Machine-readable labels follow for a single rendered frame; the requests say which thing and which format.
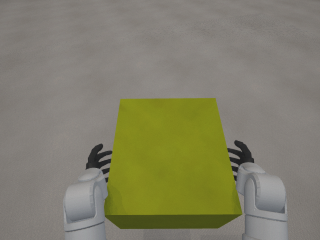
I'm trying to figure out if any carton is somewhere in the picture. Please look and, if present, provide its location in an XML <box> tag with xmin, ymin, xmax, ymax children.
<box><xmin>104</xmin><ymin>98</ymin><xmax>243</xmax><ymax>229</ymax></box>

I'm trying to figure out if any robot right hand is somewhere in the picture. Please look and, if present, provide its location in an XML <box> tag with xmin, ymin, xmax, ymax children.
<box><xmin>227</xmin><ymin>140</ymin><xmax>254</xmax><ymax>181</ymax></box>

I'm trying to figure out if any robot left hand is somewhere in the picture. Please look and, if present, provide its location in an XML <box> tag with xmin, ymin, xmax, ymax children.
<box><xmin>85</xmin><ymin>143</ymin><xmax>113</xmax><ymax>183</ymax></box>

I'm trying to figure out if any right robot forearm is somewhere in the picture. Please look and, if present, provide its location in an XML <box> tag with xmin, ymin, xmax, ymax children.
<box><xmin>235</xmin><ymin>162</ymin><xmax>289</xmax><ymax>240</ymax></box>

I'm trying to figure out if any left robot forearm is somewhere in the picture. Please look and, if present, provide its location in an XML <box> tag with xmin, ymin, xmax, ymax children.
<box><xmin>63</xmin><ymin>168</ymin><xmax>108</xmax><ymax>240</ymax></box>

